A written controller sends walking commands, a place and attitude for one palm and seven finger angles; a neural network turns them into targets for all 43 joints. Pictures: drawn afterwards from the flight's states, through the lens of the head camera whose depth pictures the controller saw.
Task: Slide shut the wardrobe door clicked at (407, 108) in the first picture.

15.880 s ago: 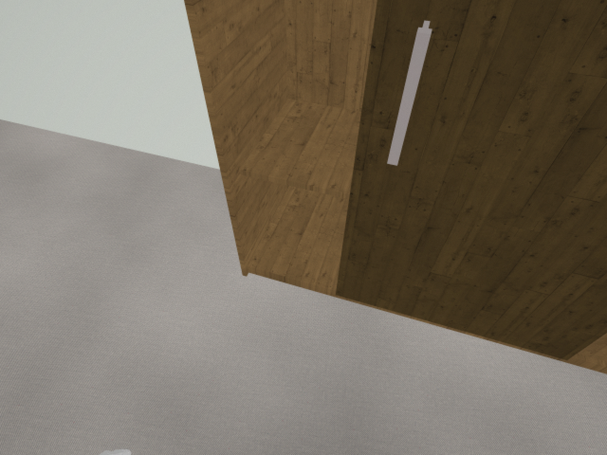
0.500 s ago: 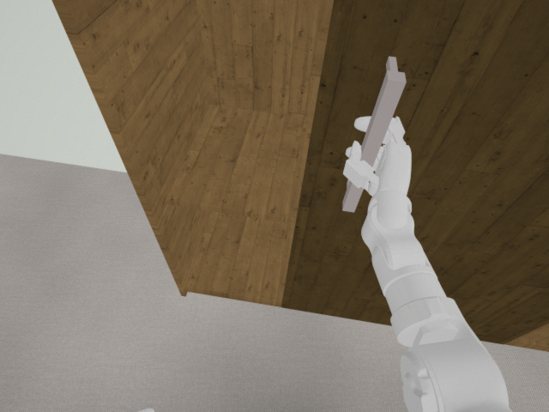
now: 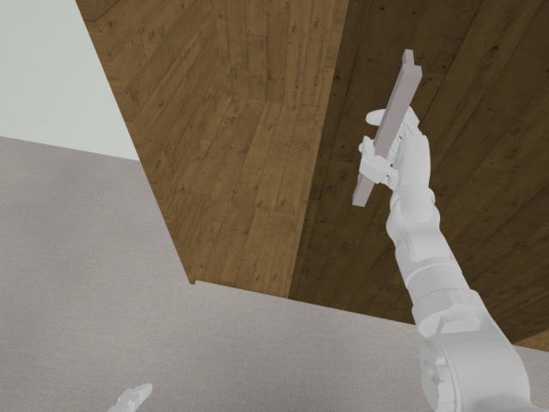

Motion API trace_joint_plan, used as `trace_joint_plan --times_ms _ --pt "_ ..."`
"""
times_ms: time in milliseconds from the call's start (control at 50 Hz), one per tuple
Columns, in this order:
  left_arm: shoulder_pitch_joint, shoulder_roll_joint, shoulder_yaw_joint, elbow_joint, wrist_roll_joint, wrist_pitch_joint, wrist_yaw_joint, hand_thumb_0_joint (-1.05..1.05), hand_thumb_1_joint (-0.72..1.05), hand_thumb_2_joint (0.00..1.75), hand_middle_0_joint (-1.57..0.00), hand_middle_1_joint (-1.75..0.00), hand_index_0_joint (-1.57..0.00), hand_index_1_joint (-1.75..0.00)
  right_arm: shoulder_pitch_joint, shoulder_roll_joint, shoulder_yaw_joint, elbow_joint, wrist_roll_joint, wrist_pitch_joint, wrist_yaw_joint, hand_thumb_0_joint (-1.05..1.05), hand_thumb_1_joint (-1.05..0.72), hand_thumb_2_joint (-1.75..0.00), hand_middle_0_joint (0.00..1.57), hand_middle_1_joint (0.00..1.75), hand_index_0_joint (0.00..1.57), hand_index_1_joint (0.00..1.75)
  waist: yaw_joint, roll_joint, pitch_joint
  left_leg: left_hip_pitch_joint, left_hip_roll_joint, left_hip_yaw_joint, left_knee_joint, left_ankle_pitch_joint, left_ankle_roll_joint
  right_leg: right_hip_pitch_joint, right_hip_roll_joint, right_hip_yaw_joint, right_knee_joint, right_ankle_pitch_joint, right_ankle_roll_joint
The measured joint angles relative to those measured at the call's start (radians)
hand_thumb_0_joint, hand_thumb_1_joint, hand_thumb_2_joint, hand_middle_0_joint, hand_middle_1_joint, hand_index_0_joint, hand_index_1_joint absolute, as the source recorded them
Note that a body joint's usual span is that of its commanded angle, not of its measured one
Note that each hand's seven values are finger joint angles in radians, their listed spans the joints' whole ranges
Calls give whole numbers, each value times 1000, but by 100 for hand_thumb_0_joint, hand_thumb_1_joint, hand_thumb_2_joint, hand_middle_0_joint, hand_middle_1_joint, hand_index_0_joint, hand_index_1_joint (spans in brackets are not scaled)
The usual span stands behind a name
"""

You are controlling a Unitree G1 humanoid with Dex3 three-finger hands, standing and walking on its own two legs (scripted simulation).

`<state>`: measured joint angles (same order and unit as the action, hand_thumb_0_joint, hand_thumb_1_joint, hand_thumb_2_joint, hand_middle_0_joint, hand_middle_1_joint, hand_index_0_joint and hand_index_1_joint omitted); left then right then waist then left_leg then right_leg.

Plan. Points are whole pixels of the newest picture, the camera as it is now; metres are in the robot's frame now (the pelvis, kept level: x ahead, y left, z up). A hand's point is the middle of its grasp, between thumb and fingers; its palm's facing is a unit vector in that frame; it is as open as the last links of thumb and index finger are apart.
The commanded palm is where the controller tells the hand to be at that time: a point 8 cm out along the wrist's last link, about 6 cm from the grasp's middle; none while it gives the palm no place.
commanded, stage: step sideways, sliding the door along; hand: right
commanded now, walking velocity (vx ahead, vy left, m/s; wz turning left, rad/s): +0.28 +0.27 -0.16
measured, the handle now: (379, 139) +0.51 -0.11 +0.12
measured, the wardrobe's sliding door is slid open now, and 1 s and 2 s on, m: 0.36 0.34 0.25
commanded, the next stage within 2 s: stop walking and hold the door there in 2.00 s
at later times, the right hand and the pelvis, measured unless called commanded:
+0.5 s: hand (363, 159) +0.45 -0.08 +0.12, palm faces +0.14 +0.98 -0.13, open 6.3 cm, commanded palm +0.44 -0.06 +0.12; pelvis +0.03 +0.07 +0.00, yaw -7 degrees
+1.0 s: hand (343, 154) +0.46 -0.05 +0.12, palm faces +0.28 +0.95 -0.14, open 6.3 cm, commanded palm +0.44 +0.00 +0.12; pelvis +0.09 +0.13 +0.01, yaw -13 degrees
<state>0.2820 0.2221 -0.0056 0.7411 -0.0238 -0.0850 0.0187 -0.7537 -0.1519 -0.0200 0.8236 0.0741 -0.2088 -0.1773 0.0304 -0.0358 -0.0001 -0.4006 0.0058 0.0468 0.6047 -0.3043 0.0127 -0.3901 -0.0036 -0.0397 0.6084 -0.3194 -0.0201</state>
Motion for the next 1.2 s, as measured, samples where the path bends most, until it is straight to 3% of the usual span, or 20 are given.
trace_joint_plan --times_ms 160,240,300,360,400,460,500,580,620,660,720,780,820,940,1060,1200 --pt "-32 -5 -3 -23 -9 46 67 1 91 90 -20 -30 -20 -30 9 -35 26 -44 32 36 63 -2 -67 -80 41 137 31 140 -37 12 71 56 -1 -14 83 -69 15 81 -1 -11 38 -48 8" --pt "-45 -8 -9 -10 -9 65 65 1 91 90 -20 -30 -20 -30 23 -23 34 -77 36 53 59 -2 -67 -82 41 136 29 140 -55 -30 105 128 -34 30 42 -73 40 114 -34 33 55 -67 30" --pt "-59 -14 -10 -2 -14 77 59 1 91 90 -20 -30 -20 -30 18 -6 45 -100 23 78 58 -1 -68 -83 40 136 27 140 -59 -29 124 179 -43 74 -17 -58 60 89 -51 37 115 2 9" --pt "-76 -14 -11 -4 -13 75 58 2 91 90 -20 -30 -20 -30 12 9 69 -126 22 87 60 0 -70 -84 40 137 25 140 -86 8 137 186 -31 88 -18 -58 63 114 -46 21 68 -2 -13" --pt "-96 -4 0 -24 -5 64 51 2 91 90 -20 -30 -20 -30 14 7 84 -162 37 92 56 0 -72 -85 40 137 23 140 -98 12 144 99 -31 58 139 -70 27 152 -52 21 -20 -37 35" --pt "-137 -2 20 -53 2 55 33 1 91 90 -20 -30 -20 -30 1 -6 84 -204 43 96 61 -1 -73 -85 40 138 19 140 -105 16 206 -11 -21 -25 340 -149 23 173 -50 40 -34 -18 77" --pt "-147 -4 21 -71 0 57 23 1 91 90 -20 -30 -20 -30 1 -11 82 -225 39 102 63 -1 -73 -86 40 138 18 140 -104 4 231 -25 -2 -47 277 -130 23 183 -65 67 -21 -23 86" --pt "-139 -24 6 -87 -18 64 15 1 91 90 -20 -30 -20 -30 18 -22 81 -255 25 124 57 -1 -74 -86 41 139 15 140 -123 -6 242 45 29 -32 69 68 -2 198 -107 118 61 -90 127" --pt "-155 -27 8 -73 -24 67 15 1 91 90 -20 -30 -20 -30 39 -21 66 -272 13 125 46 -2 -75 -86 41 140 13 140 -110 -35 241 63 5 13 88 55 -12 183 -141 144 119 -101 101" --pt "-174 -27 15 -47 -26 61 20 1 91 90 -20 -30 -20 -30 58 -13 55 -283 4 123 38 -2 -75 -86 41 140 13 140 -93 -34 232 73 11 43 85 21 2 151 -129 154 169 -110 63" --pt "-182 -8 25 -25 -15 32 32 1 91 90 -20 -30 -20 -30 82 9 58 -311 3 127 27 -1 -75 -87 39 140 14 140 -92 -26 217 84 25 65 41 29 6 167 -91 104 62 -39 31" --pt "-177 0 39 -35 -7 10 30 2 91 90 -20 -30 -20 -30 105 12 81 -343 9 128 23 -1 -76 -87 39 140 15 140 -124 -5 205 70 29 44 33 36 1 203 -92 82 -40 -27 99" --pt "-174 7 45 -55 -6 -5 20 2 91 90 -20 -30 -20 -30 126 15 86 -372 13 126 24 -1 -75 -87 39 140 15 140 -135 -14 204 84 18 38 8 31 10 207 -99 80 -52 -25 111" --pt "-211 16 47 -66 -7 -24 17 2 91 90 -20 -30 -20 -30 200 34 91 -457 -8 117 15 -1 -75 -87 41 140 16 140 -131 -15 190 94 21 38 -62 62 17 173 -108 12 -39 42 55" --pt "-233 23 56 -90 -3 -24 13 2 91 90 -20 -30 -20 -30 236 69 145 -515 -26 122 -2 -1 -76 -84 40 140 15 140 -136 -25 167 73 26 23 -70 70 -2 189 -115 -46 -109 28 84" --pt "-251 1 44 -108 -2 -11 7 2 91 90 -20 -30 -20 -30 232 112 214 -539 -44 118 -9 -1 -78 -82 37 140 13 140 -141 -30 162 42 36 -1 -41 64 -20 172 -107 -71 -90 -14 86"
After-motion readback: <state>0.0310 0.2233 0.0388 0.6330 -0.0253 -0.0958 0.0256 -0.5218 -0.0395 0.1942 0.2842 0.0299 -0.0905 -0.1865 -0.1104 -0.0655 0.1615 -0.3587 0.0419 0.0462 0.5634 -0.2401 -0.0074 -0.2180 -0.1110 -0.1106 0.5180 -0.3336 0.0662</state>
